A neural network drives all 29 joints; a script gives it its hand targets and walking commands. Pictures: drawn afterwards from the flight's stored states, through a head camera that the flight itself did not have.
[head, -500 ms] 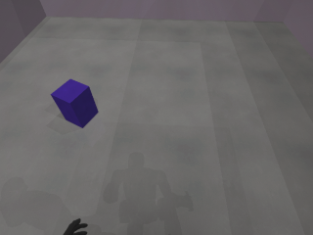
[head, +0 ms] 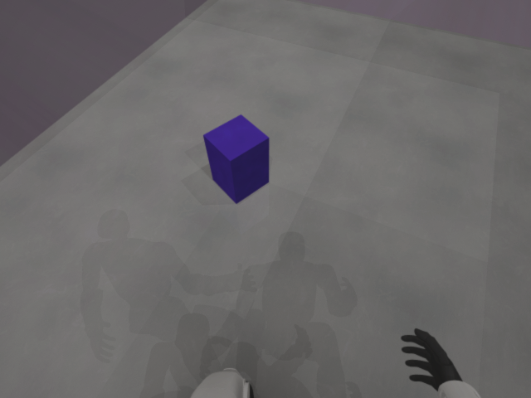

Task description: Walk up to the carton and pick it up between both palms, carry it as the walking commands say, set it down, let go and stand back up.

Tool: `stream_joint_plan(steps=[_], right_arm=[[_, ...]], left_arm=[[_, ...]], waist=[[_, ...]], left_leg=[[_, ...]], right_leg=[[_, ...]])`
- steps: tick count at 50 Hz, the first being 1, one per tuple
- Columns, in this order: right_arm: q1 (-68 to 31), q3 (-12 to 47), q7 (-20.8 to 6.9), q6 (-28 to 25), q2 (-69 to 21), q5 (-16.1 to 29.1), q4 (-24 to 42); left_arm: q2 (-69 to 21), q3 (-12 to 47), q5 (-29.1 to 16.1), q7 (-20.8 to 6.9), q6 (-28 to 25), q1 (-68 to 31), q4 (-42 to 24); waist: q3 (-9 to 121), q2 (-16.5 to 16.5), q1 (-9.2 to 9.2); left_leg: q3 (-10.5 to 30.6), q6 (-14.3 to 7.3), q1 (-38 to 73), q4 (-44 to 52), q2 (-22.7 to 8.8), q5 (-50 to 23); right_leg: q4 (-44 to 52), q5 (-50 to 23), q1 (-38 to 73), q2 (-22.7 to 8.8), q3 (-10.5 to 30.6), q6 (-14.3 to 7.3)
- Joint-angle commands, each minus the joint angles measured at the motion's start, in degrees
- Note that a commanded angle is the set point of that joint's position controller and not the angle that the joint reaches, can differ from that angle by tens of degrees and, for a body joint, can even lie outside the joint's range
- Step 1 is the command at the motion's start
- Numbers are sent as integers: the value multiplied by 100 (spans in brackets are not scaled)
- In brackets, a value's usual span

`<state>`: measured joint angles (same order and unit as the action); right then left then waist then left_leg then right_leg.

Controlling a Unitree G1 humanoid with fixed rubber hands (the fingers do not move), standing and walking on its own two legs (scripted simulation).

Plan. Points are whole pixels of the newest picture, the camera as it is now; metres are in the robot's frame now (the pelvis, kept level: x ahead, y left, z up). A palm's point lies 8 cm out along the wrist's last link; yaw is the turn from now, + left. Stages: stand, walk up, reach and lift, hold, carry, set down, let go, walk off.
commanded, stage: walk up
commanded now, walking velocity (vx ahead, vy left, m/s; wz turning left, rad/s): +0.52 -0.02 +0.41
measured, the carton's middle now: (238, 160) +1.05 +0.23 -0.60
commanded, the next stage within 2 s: none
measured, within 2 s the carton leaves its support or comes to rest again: neither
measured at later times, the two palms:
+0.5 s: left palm (167, 233) +0.38 +0.24 -0.08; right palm (441, 326) +0.26 -0.28 -0.14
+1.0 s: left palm (126, 249) +0.36 +0.33 -0.13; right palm (335, 156) +0.63 -0.10 -0.10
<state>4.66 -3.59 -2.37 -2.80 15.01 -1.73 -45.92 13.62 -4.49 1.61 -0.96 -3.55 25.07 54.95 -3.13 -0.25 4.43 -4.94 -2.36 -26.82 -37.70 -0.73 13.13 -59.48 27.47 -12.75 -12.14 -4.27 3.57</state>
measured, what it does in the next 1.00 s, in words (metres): walks ahead: right foot, then left foot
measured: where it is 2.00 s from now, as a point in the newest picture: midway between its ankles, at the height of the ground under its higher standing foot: (247, 256)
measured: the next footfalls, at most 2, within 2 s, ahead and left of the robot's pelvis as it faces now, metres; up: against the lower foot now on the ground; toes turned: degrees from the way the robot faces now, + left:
right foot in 0.40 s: +0.40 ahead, -0.11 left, +0.00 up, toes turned -1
left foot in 0.92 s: +0.54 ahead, +0.24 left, +0.00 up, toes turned +19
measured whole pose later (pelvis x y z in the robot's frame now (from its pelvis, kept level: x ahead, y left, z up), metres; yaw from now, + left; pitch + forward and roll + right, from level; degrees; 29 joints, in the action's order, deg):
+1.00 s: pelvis +0.46 +0.11 +0.01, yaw +11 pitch +1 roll -1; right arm 6.6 -2.3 -1.4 -4.3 11.1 -1.9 -54.2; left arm 12.3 -3.4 0.8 0.1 -2.7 22.3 59.6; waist -3.2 -1.5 3.3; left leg -7.1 -1.4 -20.7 -31.7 -3.6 11.6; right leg -58.8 27.0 -18.0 -7.9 -3.6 2.0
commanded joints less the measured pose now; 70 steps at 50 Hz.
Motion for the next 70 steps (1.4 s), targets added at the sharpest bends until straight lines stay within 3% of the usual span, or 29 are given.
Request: stream_joint_plan(steps=[1, 3, 5, 15, 17, 19, 20, 21, 22, 23, 24, 27, 30, 36, 43, 45, 46, 47, 48, 50, 52, 54, 56, 60, 63, 65, 68, 69, 70], right_arm=[[1541, -294, 189, -96, 1075, 12, -315], [1027, -111, 130, -210, 612, 97, -326], [1169, -84, 139, -263, 567, 113, -446], [2103, -60, 237, -237, 541, 112, -835], [2087, -66, 231, -175, 555, 130, -903], [2073, -68, 234, -160, 620, 96, -976], [2107, -32, 236, -176, 497, 113, -973], [2313, -12, 239, -178, 200, 45, -856], [2548, -85, 211, -97, 146, -15, -707], [2255, -142, 163, -12, 352, -104, -728], [2094, -134, 97, -5, 291, -100, -759], [1952, -41, -31, 123, 1, -84, -787], [1697, 32, -110, 253, -148, -41, -758], [404, 148, -258, 235, -243, -83, -363], [-26, 69, -195, 103, 26, -36, -342], [1309, -65, -12, -116, 263, -124, -866], [2304, -221, 97, -176, 867, -141, -1056], [2565, -295, 184, -126, 1500, 20, -1144], [2363, -285, 212, -101, 1280, 74, -1185], [1312, -90, 185, -222, 590, -24, -938], [1154, 3, 225, -305, 357, 21, -911], [1480, 9, 263, -311, 385, 55, -1048], [1593, 37, 259, -303, 296, 31, -1076], [1843, 26, 321, -263, 308, 9, -1154], [2021, 31, 339, -170, 202, 69, -1396], [2181, -9, 338, -118, 316, 32, -1498], [2127, -66, 326, -30, 349, 47, -1590], [2109, -9, 332, -16, 102, 57, -1552], [2061, 67, 349, 6, -306, 26, -1327]], left_arm=[[422, -29, -28, -7, -225, -751, -696], [394, -40, 74, -38, -83, -400, -510], [316, -27, 90, -116, 48, -424, -529], [110, 134, -68, -199, 51, -2630, -1216], [225, 116, -93, -144, 10, -2482, -1159], [450, 13, -92, -38, -69, -1632, -839], [781, -80, -31, 49, -128, -756, -595], [1538, -265, 79, 148, -135, 455, -453], [2187, -379, 40, 256, 9, 550, -432], [1755, -269, -83, 294, 92, -26, -408], [1182, -114, -128, 279, 64, -515, -412], [509, 37, -110, 142, -83, -928, -307], [509, -18, -76, 95, -172, -316, -50], [679, -49, -74, 123, -208, 109, 134], [877, -78, -58, 132, -77, 124, 300], [386, 59, -62, 74, -8, 302, 392], [117, 117, -27, 61, -31, 294, 204], [-128, 157, -71, 97, -50, 261, -26], [234, 41, -62, 117, 2, -23, 49], [49, 67, -135, 117, 36, -78, 295], [61, -10, -27, 101, 213, 147, 473], [87, -35, -2, 40, 395, 61, 394], [74, -14, -22, -29, 485, -204, 304], [24, 43, 10, -113, 502, -1187, 24], [-123, 160, -25, -118, 352, -1931, -266], [-70, 149, -17, -57, 297, -1999, -292], [112, 89, -55, 61, 119, -1051, 1], [433, 34, -13, 100, 27, -611, 92], [971, -45, 37, 126, -45, -106, 82]], waist=[[783, 613, -841], [610, 659, -427], [528, 862, -336], [-263, 879, -822], [-191, 896, -705], [149, 245, -302], [717, -138, 42], [1484, -1138, 379], [1980, -1597, 149], [1229, -636, -108], [645, -438, -299], [149, -889, -555], [133, -887, -520], [-218, -919, -272], [-170, -1188, -208], [624, -327, -735], [1154, 1028, -1117], [1406, 2152, -1168], [1202, 1340, -1073], [563, 642, -583], [461, 536, -383], [500, 850, -300], [405, 1224, -291], [29, 1187, -470], [-72, 1546, -600], [-193, 1149, -639], [96, 440, -257], [317, -94, -76], [612, -1331, 5]], left_leg=[[2705, -736, 2981, 1961, -1839, -825], [1964, -545, 1888, 2252, -1369, -904], [1638, -618, 1619, 2461, -1185, -916], [1277, -594, 1969, 2727, -1100, -1296], [1249, -577, 1847, 2473, -984, -1472], [1084, -391, 1629, 1274, -782, -2118], [827, -226, 1036, 22, -468, -1670], [459, 37, 90, -1832, 15, 820], [936, 207, -732, -3184, 353, 2119], [1198, 217, -952, -3703, -5, 1435], [1036, 234, -932, -3708, -282, 729], [748, 299, -506, -3311, -558, -154], [613, 384, -684, -2904, -508, -428], [175, 585, -669, -836, -659, -1023], [-235, 416, 839, 807, -358, -276], [-244, 366, 2938, 1183, -291, -272], [1365, 167, 3798, 1428, -1684, -235], [3216, -585, 4100, 2286, -2743, -663], [2995, -794, 3544, 2253, -2708, -1193], [1840, -597, 2406, 2086, -2259, -2679], [1365, -353, 1922, 2137, -2094, -3504], [1100, -246, 1950, 2039, -1899, -3856], [822, -257, 1906, 2148, -1735, -3508], [590, -331, 1818, 2503, -1683, -2219], [195, -403, 1564, 2668, -1211, -596], [487, -527, 1557, 2486, -1430, -703], [559, -283, 1139, 1527, -1178, -100], [315, -42, 637, 817, -858, 566], [-56, 249, -103, -752, -435, 1981]], right_leg=[[-1371, -710, -2914, 128, 403, -300], [-814, -1111, -2001, 58, 393, -246], [-432, -1278, -1785, 239, 174, -182], [2382, -2332, -1593, 651, -90, -42], [2517, -2053, -921, 764, -159, -124], [3042, -1998, 341, 897, -262, -234], [3044, -1785, 1592, 486, 75, -376], [3469, -1200, 2581, -1372, 2180, -528], [4632, -695, 2615, -2440, 4889, -850], [4651, -545, 1884, -2142, 4377, -856], [4525, -864, 1195, -1697, 3205, -791], [4596, -1975, 38, -746, 1197, -650], [4545, -2907, 70, -678, 637, -693], [4865, -2484, 139, -640, 219, -759], [4686, -2060, 297, -697, -114, -694], [2712, -1839, -254, 80, -649, -469], [905, -247, -1199, 366, -685, -302], [-346, 675, -2455, 907, -320, -182], [-1027, 526, -2563, 533, 172, -202], [-903, -357, -2171, 293, 392, -237], [-684, -777, -1682, 335, 412, -176], [-561, -1098, -1672, 497, 383, -142], [-278, -1424, -1763, 597, 300, -116], [775, -1735, -1857, 643, 160, -10], [1889, -1636, -1131, 808, -276, -57], [2247, -1307, -885, 852, -376, -107], [3355, -1631, 672, 906, -414, -193], [3633, -1666, 1411, 284, 204, -254], [4049, -2005, 1858, -1238, 1815, -434]])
